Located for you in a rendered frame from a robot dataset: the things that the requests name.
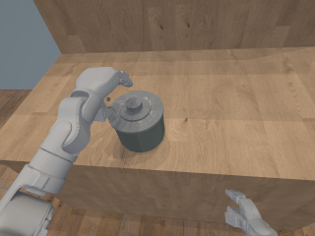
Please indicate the right robot forearm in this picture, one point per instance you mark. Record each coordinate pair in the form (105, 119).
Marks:
(258, 227)

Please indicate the robot right hand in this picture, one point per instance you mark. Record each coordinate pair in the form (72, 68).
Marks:
(247, 210)

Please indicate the robot left hand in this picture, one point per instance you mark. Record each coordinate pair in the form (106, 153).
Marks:
(102, 81)

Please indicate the left robot forearm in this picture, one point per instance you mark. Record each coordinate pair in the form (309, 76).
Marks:
(69, 135)

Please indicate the left robot upper arm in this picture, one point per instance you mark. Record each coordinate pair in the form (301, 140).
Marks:
(26, 215)

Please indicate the table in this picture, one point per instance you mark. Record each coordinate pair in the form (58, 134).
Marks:
(237, 82)

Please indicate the pot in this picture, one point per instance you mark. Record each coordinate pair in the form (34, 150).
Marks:
(143, 142)

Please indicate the lid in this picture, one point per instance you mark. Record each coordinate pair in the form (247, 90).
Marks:
(132, 123)

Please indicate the knob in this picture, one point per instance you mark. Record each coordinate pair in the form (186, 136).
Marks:
(134, 104)

